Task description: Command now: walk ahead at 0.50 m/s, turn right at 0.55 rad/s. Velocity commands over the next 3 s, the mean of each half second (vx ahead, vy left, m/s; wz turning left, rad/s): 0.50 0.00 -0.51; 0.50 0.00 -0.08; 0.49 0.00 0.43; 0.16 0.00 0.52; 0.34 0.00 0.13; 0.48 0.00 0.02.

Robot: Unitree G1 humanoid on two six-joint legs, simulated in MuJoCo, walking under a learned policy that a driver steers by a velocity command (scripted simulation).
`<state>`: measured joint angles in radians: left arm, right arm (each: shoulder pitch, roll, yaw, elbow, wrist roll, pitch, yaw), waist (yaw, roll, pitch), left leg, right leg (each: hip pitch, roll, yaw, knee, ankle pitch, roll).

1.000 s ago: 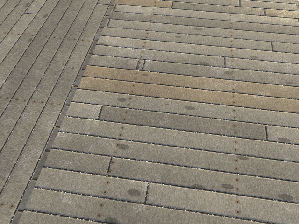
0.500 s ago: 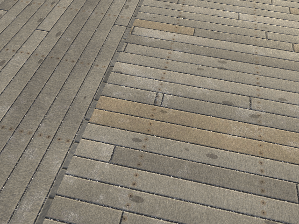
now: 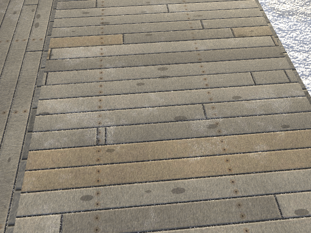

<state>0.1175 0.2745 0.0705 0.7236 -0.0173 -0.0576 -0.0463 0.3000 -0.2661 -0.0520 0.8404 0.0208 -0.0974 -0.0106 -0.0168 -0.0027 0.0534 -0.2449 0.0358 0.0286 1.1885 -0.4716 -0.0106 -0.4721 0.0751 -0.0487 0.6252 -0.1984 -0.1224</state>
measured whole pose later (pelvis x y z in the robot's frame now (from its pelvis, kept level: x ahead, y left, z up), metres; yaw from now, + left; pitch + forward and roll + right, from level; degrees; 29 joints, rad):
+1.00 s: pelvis +0.52 -0.09 +0.02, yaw -16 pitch +2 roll +0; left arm 0.14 0.25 0.04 0.67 0.00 -0.08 -0.02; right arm 0.35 -0.30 -0.04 0.85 0.03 -0.08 0.01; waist -0.04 0.03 0.01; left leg -0.36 0.02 -0.05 1.11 -0.42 0.02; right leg -0.37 0.01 -0.05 0.51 -0.18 -0.05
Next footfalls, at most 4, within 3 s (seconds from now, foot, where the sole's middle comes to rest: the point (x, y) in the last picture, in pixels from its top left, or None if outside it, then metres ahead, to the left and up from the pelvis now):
0.40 left None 0.41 0.11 -0.76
0.90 right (209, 198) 0.58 -0.21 -0.76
1.44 left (164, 133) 0.92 -0.03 -0.76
1.90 right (197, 107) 1.08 -0.21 -0.76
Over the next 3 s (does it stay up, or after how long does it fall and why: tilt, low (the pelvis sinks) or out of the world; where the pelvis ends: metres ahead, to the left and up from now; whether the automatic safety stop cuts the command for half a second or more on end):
stays up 1.32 -0.05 0.03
